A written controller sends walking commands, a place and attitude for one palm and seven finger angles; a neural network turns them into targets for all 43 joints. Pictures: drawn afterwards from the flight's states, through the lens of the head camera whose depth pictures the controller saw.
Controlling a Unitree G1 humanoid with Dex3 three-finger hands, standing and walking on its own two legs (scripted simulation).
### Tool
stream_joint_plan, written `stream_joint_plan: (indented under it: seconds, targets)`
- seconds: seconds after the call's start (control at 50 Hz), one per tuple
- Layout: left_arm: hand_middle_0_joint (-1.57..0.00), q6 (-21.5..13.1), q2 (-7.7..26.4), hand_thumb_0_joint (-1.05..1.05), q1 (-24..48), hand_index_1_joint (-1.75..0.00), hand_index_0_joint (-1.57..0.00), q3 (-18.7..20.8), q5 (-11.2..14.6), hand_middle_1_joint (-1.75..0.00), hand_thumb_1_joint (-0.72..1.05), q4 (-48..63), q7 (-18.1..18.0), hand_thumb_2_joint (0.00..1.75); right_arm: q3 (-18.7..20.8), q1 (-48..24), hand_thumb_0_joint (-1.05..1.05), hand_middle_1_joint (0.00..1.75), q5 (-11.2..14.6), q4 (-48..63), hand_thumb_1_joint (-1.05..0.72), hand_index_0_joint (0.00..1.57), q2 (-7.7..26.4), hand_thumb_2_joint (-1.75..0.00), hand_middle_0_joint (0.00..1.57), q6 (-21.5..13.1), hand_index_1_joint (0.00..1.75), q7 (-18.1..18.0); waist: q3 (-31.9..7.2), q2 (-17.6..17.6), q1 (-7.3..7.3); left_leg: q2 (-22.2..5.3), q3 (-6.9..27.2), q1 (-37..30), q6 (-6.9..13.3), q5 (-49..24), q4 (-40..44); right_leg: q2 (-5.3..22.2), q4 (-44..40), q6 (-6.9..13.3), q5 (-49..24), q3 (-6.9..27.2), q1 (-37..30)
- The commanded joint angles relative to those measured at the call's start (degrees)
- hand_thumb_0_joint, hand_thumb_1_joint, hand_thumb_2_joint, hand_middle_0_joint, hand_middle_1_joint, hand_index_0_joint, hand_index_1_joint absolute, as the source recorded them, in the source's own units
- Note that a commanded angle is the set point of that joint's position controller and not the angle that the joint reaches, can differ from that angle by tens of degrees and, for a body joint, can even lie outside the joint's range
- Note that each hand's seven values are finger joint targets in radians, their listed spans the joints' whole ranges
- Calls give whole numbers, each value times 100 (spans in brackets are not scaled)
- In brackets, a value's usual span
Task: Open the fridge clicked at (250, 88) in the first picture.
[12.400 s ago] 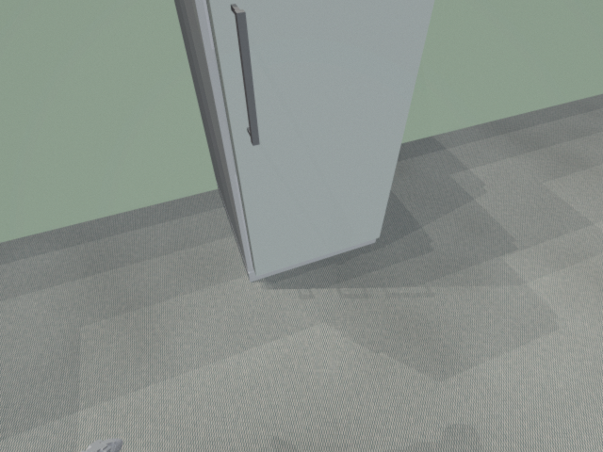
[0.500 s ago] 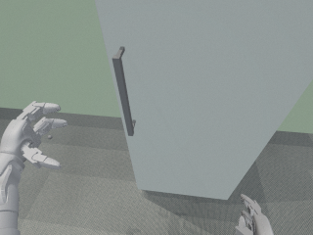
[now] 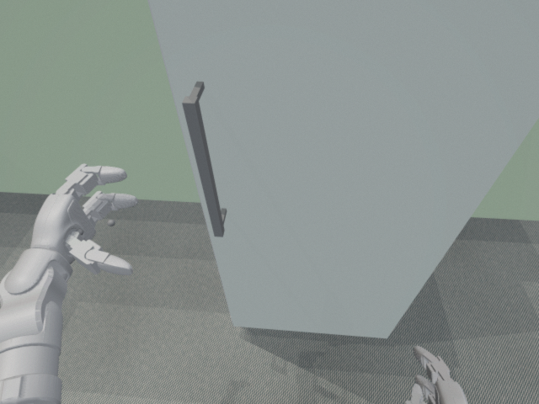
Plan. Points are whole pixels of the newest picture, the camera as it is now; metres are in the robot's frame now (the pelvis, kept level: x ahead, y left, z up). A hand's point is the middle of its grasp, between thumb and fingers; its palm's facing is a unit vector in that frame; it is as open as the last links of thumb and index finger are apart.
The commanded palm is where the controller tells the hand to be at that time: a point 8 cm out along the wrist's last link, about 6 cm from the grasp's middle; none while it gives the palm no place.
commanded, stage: move the hooked fingers beside the handle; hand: left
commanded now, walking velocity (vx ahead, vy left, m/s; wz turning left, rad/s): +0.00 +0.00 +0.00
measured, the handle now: (210, 171) +0.46 +0.13 +0.10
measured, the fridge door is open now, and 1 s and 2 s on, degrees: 0 0 0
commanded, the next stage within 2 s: feel for the door with the fingertips in 1.66 s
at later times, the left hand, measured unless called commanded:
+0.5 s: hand (135, 204) +0.36 +0.23 +0.12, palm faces +0.00 -1.00 -0.01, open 14.0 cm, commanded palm +0.34 +0.28 +0.12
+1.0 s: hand (156, 191) +0.40 +0.21 +0.12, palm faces -0.02 -1.00 +0.00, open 14.0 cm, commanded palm +0.36 +0.26 +0.12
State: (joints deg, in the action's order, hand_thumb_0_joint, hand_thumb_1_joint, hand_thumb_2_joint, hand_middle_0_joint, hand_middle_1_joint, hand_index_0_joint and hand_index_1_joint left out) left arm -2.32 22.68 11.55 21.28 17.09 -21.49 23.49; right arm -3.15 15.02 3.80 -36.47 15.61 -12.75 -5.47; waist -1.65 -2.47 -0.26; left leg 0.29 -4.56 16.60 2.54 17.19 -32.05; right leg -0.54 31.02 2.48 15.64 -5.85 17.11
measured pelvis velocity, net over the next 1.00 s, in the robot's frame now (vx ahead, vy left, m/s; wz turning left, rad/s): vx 0.01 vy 0.01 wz -0.01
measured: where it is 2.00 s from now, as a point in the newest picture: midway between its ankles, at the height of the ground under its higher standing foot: outside the picture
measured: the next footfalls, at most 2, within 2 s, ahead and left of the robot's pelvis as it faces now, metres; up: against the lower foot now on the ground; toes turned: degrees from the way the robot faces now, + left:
none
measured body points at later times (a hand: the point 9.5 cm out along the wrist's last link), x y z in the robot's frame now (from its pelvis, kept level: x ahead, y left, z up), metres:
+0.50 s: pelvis +0.00 +0.01 +0.00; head +0.02 +0.00 +0.45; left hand +0.36 +0.28 +0.12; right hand +0.14 -0.24 -0.09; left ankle +0.00 +0.09 -0.73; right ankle +0.01 -0.09 -0.73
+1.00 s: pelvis +0.01 +0.01 +0.00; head +0.03 +0.00 +0.45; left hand +0.39 +0.26 +0.12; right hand +0.11 -0.25 -0.11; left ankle +0.00 +0.09 -0.73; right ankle +0.01 -0.09 -0.73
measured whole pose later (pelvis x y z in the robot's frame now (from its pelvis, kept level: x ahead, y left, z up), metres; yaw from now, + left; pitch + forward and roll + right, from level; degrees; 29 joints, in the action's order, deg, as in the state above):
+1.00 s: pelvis +0.01 +0.01 +0.00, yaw +0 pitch +5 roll -1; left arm -7.2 20.0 26.1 16.3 13.3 -36.5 16.7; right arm -2.3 17.7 3.4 -37.2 15.6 -6.6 -3.4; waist -2.6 -1.7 2.0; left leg 0.6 -5.1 20.4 3.2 18.0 -33.5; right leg -0.2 32.4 1.8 16.2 -5.2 21.0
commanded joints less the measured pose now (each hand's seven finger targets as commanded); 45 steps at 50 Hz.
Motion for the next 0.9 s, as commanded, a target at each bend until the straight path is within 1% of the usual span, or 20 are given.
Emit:
stream_joint_plan:
  seconds: [0.0, 0.08, 0.14, 0.16, 0.18, 0.26, 0.28, 0.34, 0.38, 0.42, 0.48, 0.56, 0.6, 0.66, 0.68, 0.7, 0.74, 0.8, 0.84, 0.88]
  targets:
    - [-30, -369, 1330, 0, 1882, -120, -30, 287, 94, -120, -50, 1231, -92, 30, 269, -453, 0, 30, 35, 856, -90, 20, 745, -90, 20, -312, 30, -66, -1219, 13, -5, -102, 537, -545, -23, -1339, 406, 117, -379, -101, -1366, 440, -346]
    - [-30, -379, 1517, 0, 2222, -120, -30, 354, 5, -120, -50, 992, -208, 30, 266, -409, 0, 30, 33, 796, -90, 20, 777, -90, 20, -227, 30, -90, -1115, 98, 12, -119, 560, -390, -33, -1078, 432, 125, -411, -92, -1043, 457, -285]
    - [-30, -464, 1280, 0, 2679, -120, -30, 88, -40, -120, -50, 1068, -256, 30, 259, -391, 0, 30, 35, 808, -90, 20, 739, -90, 20, -214, 30, -101, -1385, -250, 84, -97, 609, -626, -62, -1204, 425, 125, -366, -75, -1127, 444, -249]
    - [-30, -487, 1282, 0, 2606, -120, -30, 118, -54, -120, -50, 957, -281, 30, 260, -358, 0, 30, 34, 790, -90, 20, 733, -90, 20, -210, 30, -101, -1371, -229, 73, -110, 637, -678, -79, -1304, 425, 113, -350, -56, -1176, 406, -232]
    - [-30, -503, 1273, 0, 2522, -120, -30, 85, -49, -120, -50, 956, -279, 30, 264, -342, 0, 30, 12, 794, -90, 20, 757, -90, 20, -196, 30, -76, -1443, 36, 41, -127, 624, -653, -57, -1453, 387, 113, -333, -58, -1338, 428, -336]
    - [-30, -483, 1248, 0, 2546, -120, -30, 116, -65, -120, -50, 672, -321, 30, 270, -306, 0, 30, 26, 757, -90, 20, 754, -90, 20, -139, 30, -53, -1346, -100, 29, -112, 635, -589, -100, -1437, 416, 117, -312, -50, -1331, 392, -239]
    - [-30, -456, 1318, 0, 2409, -120, -30, 163, -83, -120, -50, 591, -339, 30, 274, -297, 0, 30, 9, 773, -90, 20, 784, -90, 20, -112, 30, -27, -1339, 125, -18, -127, 600, -494, -75, -1459, 391, 129, -305, -53, -1388, 415, -326]
    - [-30, -453, 1217, 0, 2698, -120, -30, 82, -109, -120, -50, 542, -403, 30, 280, -270, 0, 30, 26, 784, -90, 20, 768, -90, 20, -61, 30, -11, -1324, -56, 34, -112, 612, -477, -101, -1439, 410, 125, -288, -52, -1352, 399, -235]
    - [-30, -492, 1278, 0, 2789, -120, -30, 70, -146, -120, -50, 535, -449, 30, 290, -231, 0, 30, 15, 787, -90, 20, 799, -90, 20, -27, 30, 1, -1397, 189, 58, -142, 622, -478, -79, -1458, 374, 114, -271, -54, -1338, 405, -246]
    - [-30, -562, 1157, 0, 3150, -120, -30, -44, -149, -120, -50, 529, -474, 30, 288, -199, 0, 30, 15, 752, -90, 20, 774, -90, 20, -2, 30, -5, -1443, -10, 137, -126, 627, -547, -89, -1424, 372, 113, -272, -55, -1330, 421, -191]
    - [-30, -651, 1382, 0, 3108, -120, -30, 125, -182, -120, -50, 380, -510, 30, 303, -110, 0, 30, -7, 718, -90, 20, 815, -90, 20, 51, 30, 5, -1554, 100, 86, -141, 613, -504, -84, -1510, 326, 108, -239, -45, -1399, 437, -278]
    - [-30, -711, 977, 0, 3217, -120, -30, -217, -201, -120, -50, 346, -491, 30, 320, -71, 0, 30, 15, 711, -90, 20, 767, -90, 20, 74, 30, 30, -1612, -281, 144, -138, 641, -690, -138, -1774, 309, 99, -196, -38, -1515, 403, -142]
    - [-30, -687, 1063, 0, 3287, -120, -30, -148, -197, -120, -50, 200, -511, 30, 337, 8, 0, 30, 6, 670, -90, 20, 807, -90, 20, 107, 30, 48, -1617, 54, 166, -155, 644, -628, -117, -1799, 278, 87, -195, -54, -1587, 402, -155]
    - [-30, -657, 1059, 0, 3312, -120, -30, -101, -184, -120, -50, -84, -567, 30, 338, 21, 0, 30, 6, 645, -90, 20, 822, -90, 20, 165, 30, 60, -1433, 137, 177, -125, 616, -402, -100, -1476, 300, 99, -223, -58, -1421, 405, -90]
    - [-30, -657, 1250, 0, 3241, -120, -30, 41, -210, -120, -50, -239, -592, 30, 342, 49, 0, 30, 0, 629, -90, 20, 857, -90, 20, 203, 30, 63, -1402, 343, 136, -142, 600, -278, -76, -1425, 287, 106, -210, -58, -1404, 423, -163]
    - [-30, -689, 1352, 0, 3402, -120, -30, 118, -238, -120, -50, -181, -623, 30, 340, 65, 0, 30, -7, 654, -90, 20, 853, -90, 20, 227, 30, 64, -1491, 300, 154, -123, 581, -253, -59, -1439, 298, 102, -193, -69, -1465, 450, -224]
    - [-30, -801, 1141, 0, 3688, -120, -30, -110, -273, -120, -50, 77, -643, 30, 335, 51, 0, 30, -12, 689, -90, 20, 794, -90, 20, 233, 30, 84, -1704, -170, 162, -107, 597, -475, -98, -1626, 259, 108, -147, -40, -1553, 455, -202]
    - [-30, -900, 1242, 0, 3673, -120, -30, -11, -275, -120, -50, 53, -676, 30, 371, 149, 0, 30, -18, 656, -90, 20, 810, -90, 20, 256, 30, 98, -1855, 17, 176, -149, 619, -598, -105, -1941, 197, 73, -115, -52, -1748, 444, -235]
    - [-30, -897, 968, 0, 3714, -120, -30, -234, -255, -120, -50, -152, -668, 30, 353, 131, 0, 30, -5, 632, -90, 20, 791, -90, 20, 277, 30, 106, -1647, -37, 230, -141, 609, -518, -113, -1750, 212, 70, -143, -55, -1612, 429, -96]
    - [-30, -877, 1008, 0, 3561, -120, -30, -187, -273, -120, -50, -333, -675, 30, 361, 156, 0, 30, -10, 632, -90, 20, 827, -90, 20, 303, 30, 120, -1575, 130, 180, -139, 608, -414, -87, -1658, 214, 79, -140, -41, -1557, 431, -106]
